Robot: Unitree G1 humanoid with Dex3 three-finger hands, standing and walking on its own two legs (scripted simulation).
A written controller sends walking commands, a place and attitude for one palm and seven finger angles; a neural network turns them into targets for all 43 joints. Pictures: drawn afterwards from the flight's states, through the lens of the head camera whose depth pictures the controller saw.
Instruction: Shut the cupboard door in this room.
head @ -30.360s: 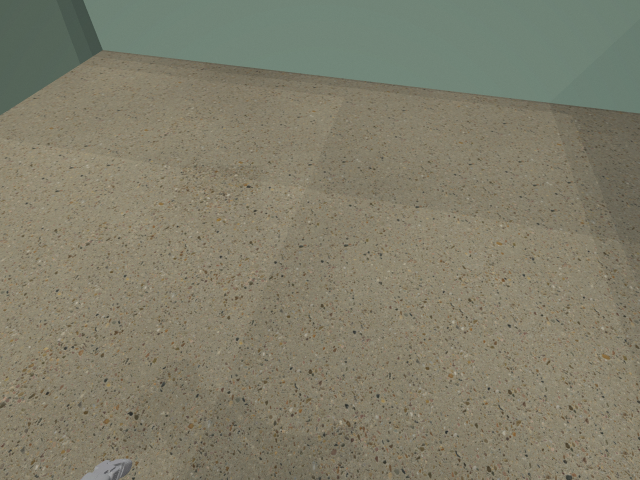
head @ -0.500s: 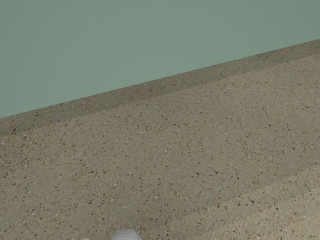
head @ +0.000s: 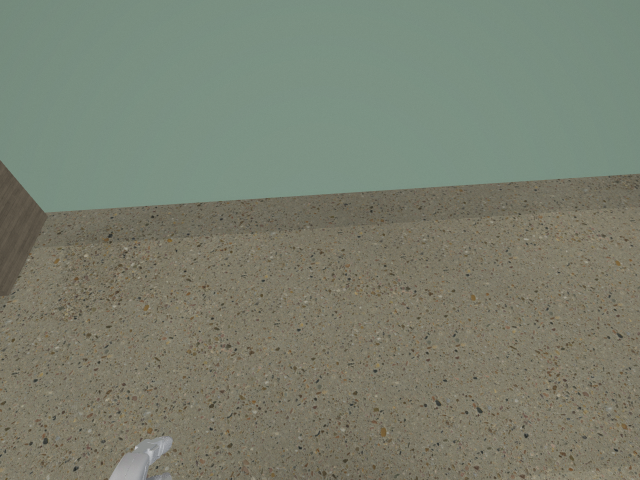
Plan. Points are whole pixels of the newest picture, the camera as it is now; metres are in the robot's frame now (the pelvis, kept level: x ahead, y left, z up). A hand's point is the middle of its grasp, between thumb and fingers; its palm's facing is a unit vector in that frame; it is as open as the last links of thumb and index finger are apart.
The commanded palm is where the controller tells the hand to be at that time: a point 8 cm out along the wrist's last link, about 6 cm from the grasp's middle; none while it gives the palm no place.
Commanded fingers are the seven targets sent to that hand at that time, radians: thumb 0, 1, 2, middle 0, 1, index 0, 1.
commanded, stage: walk to a spot facing it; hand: left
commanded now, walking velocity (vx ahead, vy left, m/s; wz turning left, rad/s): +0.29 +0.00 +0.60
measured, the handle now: out of the picture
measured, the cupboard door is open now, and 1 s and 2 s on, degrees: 85 85 85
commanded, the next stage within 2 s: turn to face it in 1.56 s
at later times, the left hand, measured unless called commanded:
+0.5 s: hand out of the picture -0.01 +0.16 -0.16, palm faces +0.41 -0.89 -0.21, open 7.4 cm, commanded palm none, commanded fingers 0.00 0.90 0.90 -0.20 -0.30 -0.20 -0.30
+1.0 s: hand (127, 324) +0.38 +0.35 -0.14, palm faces +0.43 -0.89 -0.17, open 7.4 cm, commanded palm none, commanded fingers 0.00 0.90 0.90 -0.20 -0.30 -0.20 -0.30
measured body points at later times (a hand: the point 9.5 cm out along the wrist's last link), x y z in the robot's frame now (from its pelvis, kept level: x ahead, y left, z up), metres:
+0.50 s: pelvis +0.14 +0.02 -0.01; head +0.20 +0.05 +0.44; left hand -0.03 +0.20 -0.15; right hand +0.34 -0.17 -0.15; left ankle +0.20 +0.16 -0.71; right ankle +0.03 -0.12 -0.73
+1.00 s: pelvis +0.33 +0.13 +0.00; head +0.35 +0.14 +0.45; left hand +0.36 +0.40 -0.13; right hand +0.40 -0.09 -0.15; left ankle +0.21 +0.15 -0.73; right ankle +0.51 +0.06 -0.69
